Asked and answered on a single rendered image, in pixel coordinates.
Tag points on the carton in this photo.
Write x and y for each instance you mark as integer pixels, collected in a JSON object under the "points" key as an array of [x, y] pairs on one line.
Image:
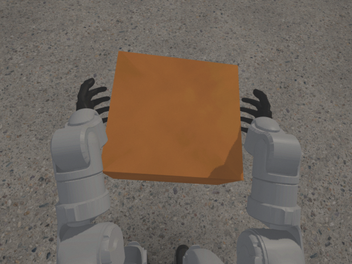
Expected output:
{"points": [[173, 120]]}

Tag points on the right robot thigh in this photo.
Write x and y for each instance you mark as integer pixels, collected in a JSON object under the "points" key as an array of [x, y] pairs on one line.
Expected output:
{"points": [[201, 256]]}

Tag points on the left robot forearm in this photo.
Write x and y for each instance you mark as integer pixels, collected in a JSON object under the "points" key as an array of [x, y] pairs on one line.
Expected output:
{"points": [[78, 171]]}

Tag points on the left robot hand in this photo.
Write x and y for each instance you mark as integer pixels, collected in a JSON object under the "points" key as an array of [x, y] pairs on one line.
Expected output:
{"points": [[85, 96]]}

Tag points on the right robot shin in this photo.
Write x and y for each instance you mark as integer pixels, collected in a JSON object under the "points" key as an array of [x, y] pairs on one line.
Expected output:
{"points": [[193, 247]]}

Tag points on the right robot forearm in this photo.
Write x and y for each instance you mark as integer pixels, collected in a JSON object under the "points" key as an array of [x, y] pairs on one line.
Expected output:
{"points": [[275, 171]]}

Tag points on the robot left upper arm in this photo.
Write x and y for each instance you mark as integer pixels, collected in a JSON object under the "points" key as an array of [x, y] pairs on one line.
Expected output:
{"points": [[97, 243]]}

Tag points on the robot right upper arm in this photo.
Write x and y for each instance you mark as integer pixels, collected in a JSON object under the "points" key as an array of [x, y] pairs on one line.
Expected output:
{"points": [[268, 246]]}

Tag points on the right robot hand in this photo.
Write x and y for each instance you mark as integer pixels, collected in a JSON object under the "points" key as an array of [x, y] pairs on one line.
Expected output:
{"points": [[263, 108]]}

